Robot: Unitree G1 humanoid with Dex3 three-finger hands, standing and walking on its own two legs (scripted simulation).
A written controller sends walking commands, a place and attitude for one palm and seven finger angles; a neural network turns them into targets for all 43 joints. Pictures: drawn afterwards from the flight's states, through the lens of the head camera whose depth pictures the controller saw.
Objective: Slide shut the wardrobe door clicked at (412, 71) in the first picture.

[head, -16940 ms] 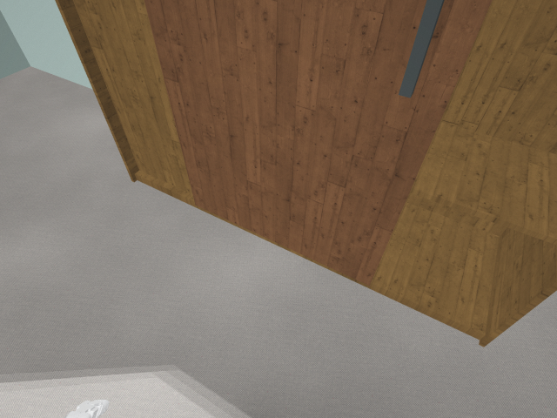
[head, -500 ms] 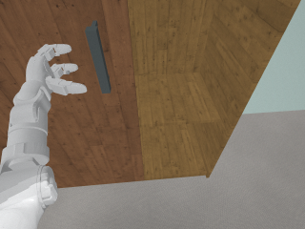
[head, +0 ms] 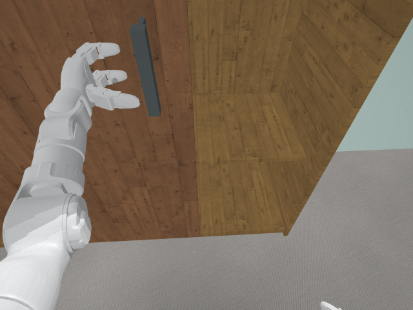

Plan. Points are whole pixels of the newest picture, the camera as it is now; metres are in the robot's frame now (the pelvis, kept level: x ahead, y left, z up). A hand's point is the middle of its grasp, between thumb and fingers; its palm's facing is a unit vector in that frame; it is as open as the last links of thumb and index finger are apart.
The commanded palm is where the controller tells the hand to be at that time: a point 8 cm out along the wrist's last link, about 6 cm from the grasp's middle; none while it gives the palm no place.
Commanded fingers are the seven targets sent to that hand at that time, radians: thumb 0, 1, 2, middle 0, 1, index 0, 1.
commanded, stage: move the hooked fingers beside the handle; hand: left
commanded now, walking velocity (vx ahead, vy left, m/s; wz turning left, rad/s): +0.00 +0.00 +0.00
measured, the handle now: (148, 69) +0.54 +0.11 +0.21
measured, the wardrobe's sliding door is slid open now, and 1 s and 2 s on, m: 0.43 0.43 0.43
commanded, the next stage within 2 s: feel for the door with the fingertips in 0.26 s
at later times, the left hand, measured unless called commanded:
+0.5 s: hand (120, 85) +0.47 +0.16 +0.21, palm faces +0.06 -1.00 +0.00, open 14.0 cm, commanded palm +0.45 +0.21 +0.21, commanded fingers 0.00 -0.50 0.30 -0.30 -1.20 -0.30 -1.20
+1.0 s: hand (139, 77) +0.49 +0.12 +0.21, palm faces +0.06 -1.00 +0.00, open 13.9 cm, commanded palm +0.47 +0.18 +0.21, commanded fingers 0.00 -0.50 0.30 -0.30 -1.20 -0.30 -1.20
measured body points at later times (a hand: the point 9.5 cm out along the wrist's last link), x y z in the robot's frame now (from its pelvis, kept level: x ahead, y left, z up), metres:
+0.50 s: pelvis +0.01 +0.00 +0.00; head +0.02 -0.01 +0.45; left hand +0.46 +0.21 +0.21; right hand +0.08 -0.28 -0.11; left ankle +0.03 +0.11 -0.74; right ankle -0.03 -0.10 -0.74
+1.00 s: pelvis +0.01 -0.01 +0.00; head +0.03 -0.03 +0.45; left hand +0.49 +0.18 +0.22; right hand +0.06 -0.27 -0.13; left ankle +0.03 +0.11 -0.74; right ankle -0.03 -0.10 -0.74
